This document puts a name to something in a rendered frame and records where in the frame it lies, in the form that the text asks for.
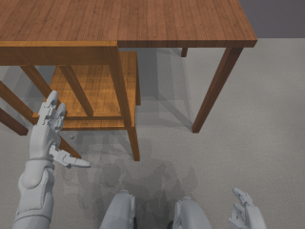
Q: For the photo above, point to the robot thigh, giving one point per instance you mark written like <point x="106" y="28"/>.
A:
<point x="189" y="215"/>
<point x="120" y="212"/>

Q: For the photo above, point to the table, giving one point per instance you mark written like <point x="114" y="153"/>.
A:
<point x="134" y="24"/>

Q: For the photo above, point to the chair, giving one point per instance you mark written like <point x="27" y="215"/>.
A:
<point x="98" y="83"/>

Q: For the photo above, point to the robot right thigh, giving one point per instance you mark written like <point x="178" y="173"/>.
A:
<point x="189" y="215"/>

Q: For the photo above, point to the left robot hand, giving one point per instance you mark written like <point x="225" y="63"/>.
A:
<point x="46" y="131"/>

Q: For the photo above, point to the right robot hand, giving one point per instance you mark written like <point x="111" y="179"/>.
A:
<point x="251" y="217"/>

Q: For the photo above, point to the left robot forearm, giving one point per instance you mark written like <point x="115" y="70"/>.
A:
<point x="35" y="206"/>

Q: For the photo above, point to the robot left thigh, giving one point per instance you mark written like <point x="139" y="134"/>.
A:
<point x="120" y="212"/>

